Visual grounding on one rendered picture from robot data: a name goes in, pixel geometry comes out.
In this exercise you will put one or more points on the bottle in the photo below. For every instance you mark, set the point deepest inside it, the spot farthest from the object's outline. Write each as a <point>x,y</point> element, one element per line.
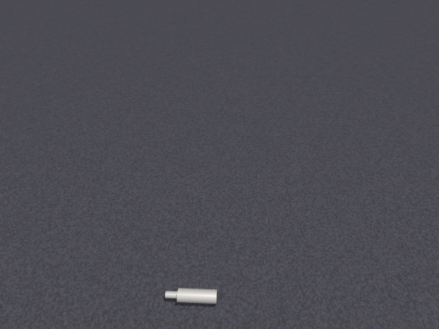
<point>203,296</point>

